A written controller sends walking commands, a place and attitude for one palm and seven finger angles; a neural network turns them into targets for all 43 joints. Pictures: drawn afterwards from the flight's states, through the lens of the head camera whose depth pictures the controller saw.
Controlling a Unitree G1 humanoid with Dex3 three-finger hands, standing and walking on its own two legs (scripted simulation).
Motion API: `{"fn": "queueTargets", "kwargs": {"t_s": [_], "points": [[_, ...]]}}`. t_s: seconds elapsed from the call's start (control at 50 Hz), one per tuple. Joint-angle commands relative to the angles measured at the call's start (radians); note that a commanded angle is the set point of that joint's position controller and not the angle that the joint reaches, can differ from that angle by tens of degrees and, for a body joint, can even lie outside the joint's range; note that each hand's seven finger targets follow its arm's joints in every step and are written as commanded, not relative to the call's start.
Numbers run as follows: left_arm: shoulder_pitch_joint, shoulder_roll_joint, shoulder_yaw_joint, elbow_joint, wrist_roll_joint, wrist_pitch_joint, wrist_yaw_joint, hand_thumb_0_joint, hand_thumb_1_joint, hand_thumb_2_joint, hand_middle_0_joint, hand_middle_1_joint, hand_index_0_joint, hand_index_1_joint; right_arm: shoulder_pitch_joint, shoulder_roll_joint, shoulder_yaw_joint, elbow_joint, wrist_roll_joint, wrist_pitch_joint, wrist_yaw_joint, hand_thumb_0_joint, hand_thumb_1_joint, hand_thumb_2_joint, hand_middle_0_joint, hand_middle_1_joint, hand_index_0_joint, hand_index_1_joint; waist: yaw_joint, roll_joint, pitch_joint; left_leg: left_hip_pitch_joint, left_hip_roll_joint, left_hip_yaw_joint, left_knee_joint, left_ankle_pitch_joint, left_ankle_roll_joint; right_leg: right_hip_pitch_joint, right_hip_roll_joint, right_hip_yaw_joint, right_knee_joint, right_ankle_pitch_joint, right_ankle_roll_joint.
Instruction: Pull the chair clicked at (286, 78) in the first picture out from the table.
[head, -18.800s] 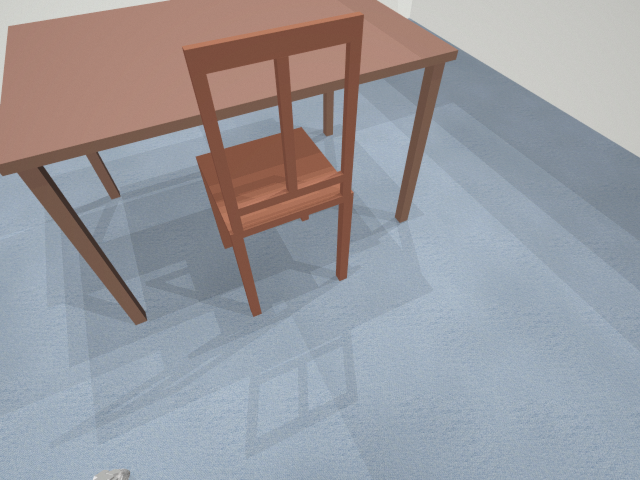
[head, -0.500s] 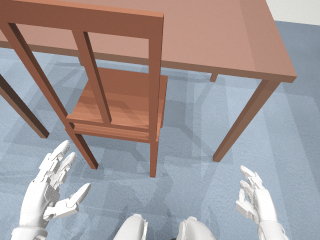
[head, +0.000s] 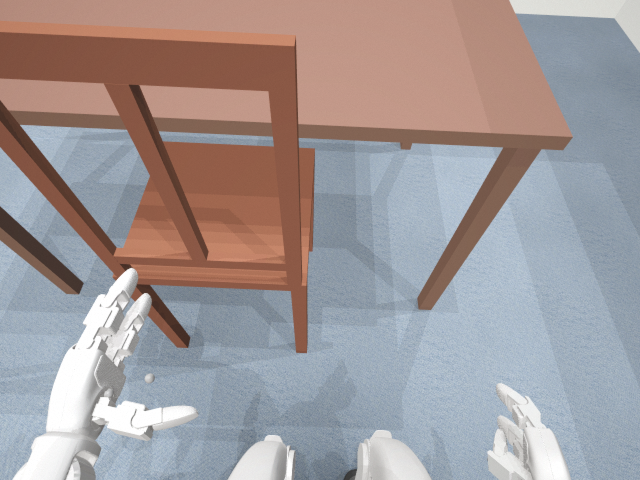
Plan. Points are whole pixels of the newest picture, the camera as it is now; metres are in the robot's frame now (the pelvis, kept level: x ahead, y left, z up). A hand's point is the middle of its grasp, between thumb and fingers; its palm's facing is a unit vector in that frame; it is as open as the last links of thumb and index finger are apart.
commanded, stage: raise the hand toward the chair's back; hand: left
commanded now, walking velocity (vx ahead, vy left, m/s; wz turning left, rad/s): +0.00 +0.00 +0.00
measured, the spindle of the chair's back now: (171, 191) +0.48 +0.24 +0.03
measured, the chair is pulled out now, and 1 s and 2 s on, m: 0.00 0.00 0.00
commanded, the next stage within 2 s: aim the fingers beside a spindle in 1.02 s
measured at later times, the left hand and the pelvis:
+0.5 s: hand (122, 355) +0.24 +0.23 +0.05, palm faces +0.01 -1.00 -0.05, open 16.9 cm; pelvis +0.01 +0.02 +0.01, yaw +0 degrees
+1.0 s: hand (125, 351) +0.25 +0.22 +0.05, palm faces +0.01 -1.00 -0.05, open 16.9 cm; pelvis +0.01 +0.02 +0.01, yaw +0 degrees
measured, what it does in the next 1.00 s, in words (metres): stands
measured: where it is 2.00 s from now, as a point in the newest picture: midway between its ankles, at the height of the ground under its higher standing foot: outside the picture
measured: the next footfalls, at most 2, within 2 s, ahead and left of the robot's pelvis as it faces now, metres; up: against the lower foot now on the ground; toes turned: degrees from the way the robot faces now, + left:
none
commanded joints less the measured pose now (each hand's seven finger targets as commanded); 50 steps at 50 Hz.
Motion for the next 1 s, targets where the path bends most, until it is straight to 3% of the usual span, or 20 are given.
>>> {"fn": "queueTargets", "kwargs": {"t_s": [0.0,0.08,0.2,0.3,0.36,0.44,0.48,0.56,0.58,0.74,0.78,0.82,0.88,0.98], "points": [[-0.040,0.141,0.077,-0.255,-0.014,-0.077,0.015,0.000,-0.383,0.350,-0.072,-0.098,-0.072,-0.098,-0.037,-0.112,-0.031,-0.165,0.001,-0.049,-0.005,0.000,-0.900,-0.900,0.200,0.300,0.200,0.300,0.011,0.056,-0.273,0.118,0.011,-0.064,-0.198,0.366,-0.029,0.268,-0.002,0.074,-0.131,0.201,0.027],[-0.044,0.137,0.063,-0.215,-0.008,-0.047,0.012,0.000,-0.477,0.310,-0.062,-0.084,-0.062,-0.084,-0.035,-0.118,-0.026,-0.174,0.001,-0.030,-0.006,0.000,-0.900,-0.900,0.200,0.300,0.200,0.300,0.000,0.046,-0.220,0.127,0.015,-0.078,-0.209,0.376,-0.040,0.238,0.008,0.054,-0.131,0.200,0.022],[-0.076,0.142,0.071,-0.242,-0.008,-0.022,0.008,0.000,-0.500,0.300,-0.060,-0.080,-0.060,-0.080,-0.031,-0.117,-0.016,-0.190,0.003,-0.017,-0.005,0.000,-0.900,-0.900,0.200,0.300,0.200,0.300,0.002,0.041,-0.247,0.155,0.018,-0.087,-0.224,0.388,-0.052,0.249,0.008,0.045,-0.140,0.200,0.025],[-0.102,0.149,0.070,-0.253,-0.003,-0.018,0.008,0.000,-0.500,0.300,-0.060,-0.080,-0.060,-0.080,-0.026,-0.118,-0.012,-0.191,0.003,-0.013,-0.004,0.000,-0.900,-0.900,0.200,0.300,0.200,0.300,0.002,0.073,-0.256,0.186,0.020,-0.091,-0.229,0.428,-0.062,0.242,0.008,0.041,-0.142,0.212,0.022],[-0.106,0.144,0.073,-0.228,-0.006,-0.013,0.007,0.000,-0.500,0.300,-0.060,-0.080,-0.060,-0.080,-0.025,-0.122,-0.012,-0.187,0.006,-0.013,-0.005,0.000,-0.900,-0.900,0.200,0.300,0.200,0.300,-0.001,0.046,-0.237,0.181,0.023,-0.098,-0.239,0.409,-0.068,0.234,0.009,0.035,-0.150,0.191,0.024],[-0.131,0.156,0.083,-0.218,-0.009,-0.008,0.006,0.000,-0.500,0.300,-0.060,-0.080,-0.060,-0.080,-0.023,-0.125,-0.010,-0.184,0.007,-0.013,-0.005,0.000,-0.900,-0.900,0.200,0.300,0.200,0.300,0.000,0.061,-0.234,0.188,0.023,-0.104,-0.257,0.395,-0.073,0.237,0.008,0.033,-0.160,0.170,0.022],[-0.133,0.167,0.094,-0.204,-0.012,-0.007,0.006,0.000,-0.500,0.300,-0.060,-0.080,-0.060,-0.080,-0.026,-0.128,-0.011,-0.181,0.008,-0.013,-0.008,0.000,-0.900,-0.900,0.200,0.300,0.200,0.300,-0.001,0.035,-0.242,0.181,0.022,-0.100,-0.254,0.396,-0.066,0.252,0.009,0.037,-0.165,0.178,0.023],[-0.121,0.159,0.085,-0.209,-0.012,-0.013,0.007,0.000,-0.500,0.300,-0.060,-0.080,-0.060,-0.080,-0.019,-0.127,-0.012,-0.178,0.010,-0.018,-0.004,0.000,-0.900,-0.900,0.200,0.300,0.200,0.300,0.005,0.073,-0.246,0.206,0.024,-0.098,-0.268,0.419,-0.072,0.260,0.005,0.036,-0.173,0.182,0.022],[-0.109,0.164,0.093,-0.191,-0.010,-0.009,0.010,0.000,-0.500,0.300,-0.060,-0.080,-0.060,-0.080,-0.021,-0.129,-0.012,-0.176,0.007,-0.016,-0.003,0.000,-0.900,-0.900,0.200,0.300,0.200,0.300,0.003,0.052,-0.242,0.197,0.025,-0.100,-0.266,0.426,-0.070,0.259,0.007,0.032,-0.171,0.187,0.023],[-0.120,0.154,0.088,-0.185,-0.011,-0.036,0.023,0.000,-0.500,0.300,-0.060,-0.080,-0.060,-0.080,-0.020,-0.128,-0.015,-0.174,0.006,-0.017,0.003,0.000,-0.900,-0.900,0.200,0.300,0.200,0.300,0.001,0.055,-0.219,0.182,0.023,-0.093,-0.270,0.388,-0.073,0.254,0.003,0.035,-0.174,0.168,0.022],[-0.124,0.172,0.100,-0.193,-0.009,-0.043,0.028,0.000,-0.500,0.300,-0.060,-0.080,-0.060,-0.080,-0.022,-0.133,-0.017,-0.174,0.005,-0.017,0.001,0.000,-0.900,-0.900,0.200,0.300,0.200,0.300,0.001,0.041,-0.245,0.179,0.024,-0.090,-0.259,0.412,-0.067,0.266,0.004,0.042,-0.168,0.189,0.022],[-0.119,0.164,0.088,-0.204,-0.005,-0.045,0.024,0.000,-0.500,0.300,-0.060,-0.080,-0.060,-0.080,-0.019,-0.129,-0.016,-0.172,0.006,-0.017,0.004,0.000,-0.900,-0.900,0.200,0.300,0.200,0.300,0.004,0.084,-0.255,0.201,0.024,-0.087,-0.259,0.433,-0.072,0.265,0.001,0.043,-0.170,0.199,0.022],[-0.124,0.165,0.090,-0.195,-0.011,-0.044,0.023,0.000,-0.500,0.300,-0.060,-0.080,-0.060,-0.080,-0.020,-0.130,-0.016,-0.170,0.005,-0.015,0.001,0.000,-0.900,-0.900,0.200,0.300,0.200,0.300,-0.005,0.036,-0.250,0.181,0.023,-0.088,-0.253,0.417,-0.065,0.272,0.004,0.044,-0.171,0.202,0.024],[-0.131,0.159,0.085,-0.184,-0.011,-0.039,0.020,0.000,-0.500,0.300,-0.060,-0.080,-0.060,-0.080,-0.026,-0.127,-0.012,-0.170,0.008,-0.011,-0.001,0.000,-0.900,-0.900,0.200,0.300,0.200,0.300,-0.007,0.041,-0.231,0.163,0.019,-0.084,-0.254,0.377,-0.058,0.274,0.002,0.049,-0.179,0.185,0.024]]}}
